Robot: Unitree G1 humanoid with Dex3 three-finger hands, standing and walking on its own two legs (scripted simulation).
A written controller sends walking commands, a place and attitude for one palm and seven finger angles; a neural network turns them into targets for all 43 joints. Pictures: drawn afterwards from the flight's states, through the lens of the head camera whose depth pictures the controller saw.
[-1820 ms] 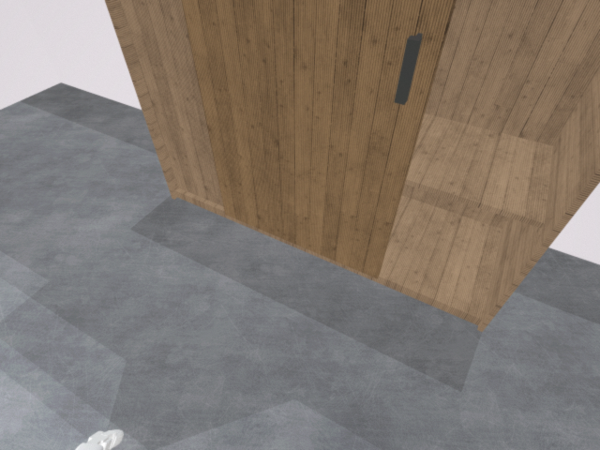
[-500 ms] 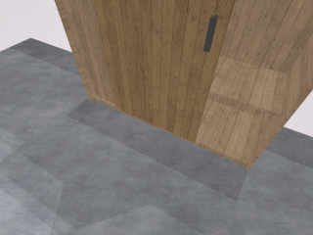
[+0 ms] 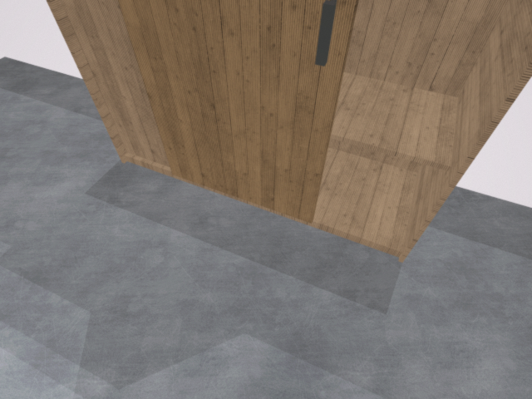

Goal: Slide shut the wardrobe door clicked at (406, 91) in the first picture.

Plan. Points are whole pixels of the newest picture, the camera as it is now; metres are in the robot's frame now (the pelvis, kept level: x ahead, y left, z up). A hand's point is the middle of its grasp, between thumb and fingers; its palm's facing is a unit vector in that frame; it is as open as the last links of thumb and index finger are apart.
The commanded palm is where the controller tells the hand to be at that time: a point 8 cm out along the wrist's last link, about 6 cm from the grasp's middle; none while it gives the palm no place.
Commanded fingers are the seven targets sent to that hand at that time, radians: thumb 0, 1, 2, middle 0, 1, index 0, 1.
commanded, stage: turn to face it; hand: left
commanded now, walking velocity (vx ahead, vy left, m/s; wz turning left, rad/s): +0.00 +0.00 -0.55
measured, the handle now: (327, 31) +0.92 -0.08 +0.12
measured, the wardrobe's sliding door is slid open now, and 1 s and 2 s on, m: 0.40 0.40 0.40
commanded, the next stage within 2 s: take the last steps up to it in 0.60 s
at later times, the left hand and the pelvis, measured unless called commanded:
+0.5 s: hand out of the picture +0.06 +0.17 -0.16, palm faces -0.12 -0.96 -0.23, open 7.4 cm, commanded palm none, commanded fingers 0.00 0.90 0.90 -0.20 -0.30 -0.20 -0.30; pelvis -0.01 -0.01 +0.01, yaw -12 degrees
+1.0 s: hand out of the picture +0.11 +0.20 -0.16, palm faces -0.35 -0.92 -0.17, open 7.4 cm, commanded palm none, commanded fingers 0.00 0.90 0.90 -0.20 -0.30 -0.20 -0.30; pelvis +0.00 +0.04 +0.01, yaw -20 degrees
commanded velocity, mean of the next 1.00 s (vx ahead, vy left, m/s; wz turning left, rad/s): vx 0.10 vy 0.02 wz -0.22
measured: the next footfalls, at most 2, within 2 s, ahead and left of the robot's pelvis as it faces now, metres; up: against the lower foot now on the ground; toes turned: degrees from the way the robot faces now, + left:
left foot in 0.64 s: +0.03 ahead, +0.12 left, +0.00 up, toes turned -14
right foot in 1.14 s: +0.04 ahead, -0.11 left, +0.00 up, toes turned -26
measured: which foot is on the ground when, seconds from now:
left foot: down 0.00-0.12, up 0.14-0.62, down 0.64-1.00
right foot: down 0.00-0.64, up 0.66-1.00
